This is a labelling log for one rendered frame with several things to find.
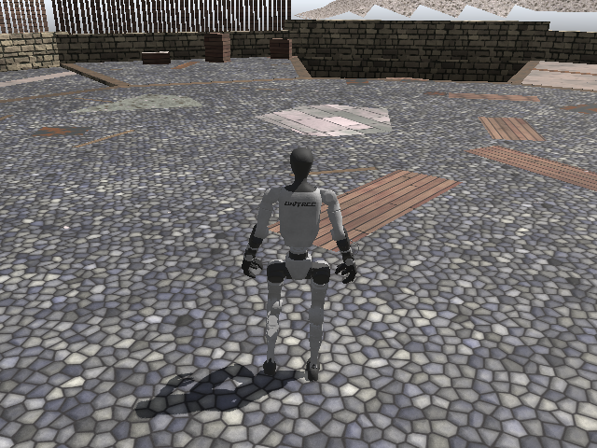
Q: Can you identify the robot left upper arm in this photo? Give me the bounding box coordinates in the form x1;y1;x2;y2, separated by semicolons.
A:
254;188;281;239

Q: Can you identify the robot left hand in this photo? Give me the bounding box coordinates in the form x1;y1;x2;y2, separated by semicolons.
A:
242;258;263;278

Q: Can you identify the robot right upper arm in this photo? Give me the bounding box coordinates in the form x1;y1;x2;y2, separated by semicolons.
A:
320;189;346;241

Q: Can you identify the left robot forearm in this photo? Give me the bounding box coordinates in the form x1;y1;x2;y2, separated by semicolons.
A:
243;224;263;261

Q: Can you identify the right robot forearm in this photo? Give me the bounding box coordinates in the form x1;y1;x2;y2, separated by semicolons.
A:
336;226;354;266

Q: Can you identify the robot right thigh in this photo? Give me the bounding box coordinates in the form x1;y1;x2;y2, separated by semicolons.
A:
308;260;330;326

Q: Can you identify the robot torso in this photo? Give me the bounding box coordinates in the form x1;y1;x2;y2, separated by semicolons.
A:
278;183;322;280

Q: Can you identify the robot right hand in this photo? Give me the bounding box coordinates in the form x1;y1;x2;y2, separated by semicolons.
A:
335;262;357;284

